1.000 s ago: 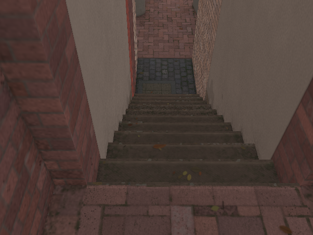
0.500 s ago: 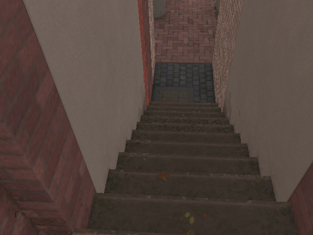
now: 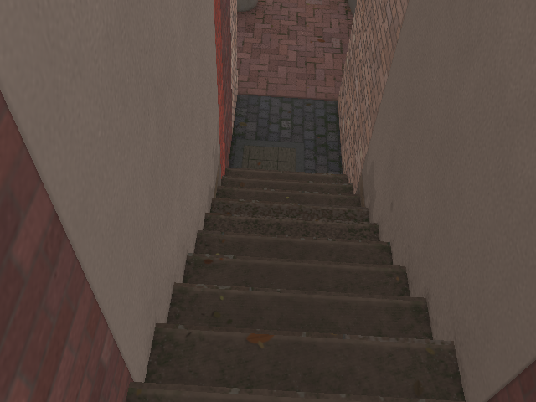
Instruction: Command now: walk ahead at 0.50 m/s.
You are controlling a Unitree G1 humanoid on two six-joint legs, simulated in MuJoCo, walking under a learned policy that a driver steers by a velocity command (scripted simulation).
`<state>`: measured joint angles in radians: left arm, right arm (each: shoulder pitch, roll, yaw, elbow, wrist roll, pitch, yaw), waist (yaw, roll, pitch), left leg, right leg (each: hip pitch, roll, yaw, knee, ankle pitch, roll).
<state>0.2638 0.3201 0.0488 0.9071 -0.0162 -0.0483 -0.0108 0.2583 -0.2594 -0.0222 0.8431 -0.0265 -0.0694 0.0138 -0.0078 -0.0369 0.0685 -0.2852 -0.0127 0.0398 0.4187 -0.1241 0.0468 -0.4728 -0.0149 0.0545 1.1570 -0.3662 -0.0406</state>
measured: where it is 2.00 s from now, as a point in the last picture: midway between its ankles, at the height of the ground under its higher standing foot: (297, 350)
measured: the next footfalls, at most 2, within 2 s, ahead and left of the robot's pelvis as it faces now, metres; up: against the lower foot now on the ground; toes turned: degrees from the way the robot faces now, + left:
right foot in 0.30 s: +0.20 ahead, -0.15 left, +0.00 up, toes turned +1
left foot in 0.88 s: +0.46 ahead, +0.07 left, -0.19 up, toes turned -1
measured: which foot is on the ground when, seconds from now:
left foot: down 0.00-0.32, up 0.34-0.86, down 0.88-1.00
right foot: up 0.00-0.28, down 0.30-0.90, up 0.92-1.00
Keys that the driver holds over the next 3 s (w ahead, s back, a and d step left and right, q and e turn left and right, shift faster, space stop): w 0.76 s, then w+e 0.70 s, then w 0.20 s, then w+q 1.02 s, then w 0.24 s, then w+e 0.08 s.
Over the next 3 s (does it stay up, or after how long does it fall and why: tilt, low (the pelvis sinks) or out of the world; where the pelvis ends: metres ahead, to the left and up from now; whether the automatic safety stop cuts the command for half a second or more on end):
stays up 1.46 -0.13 -0.96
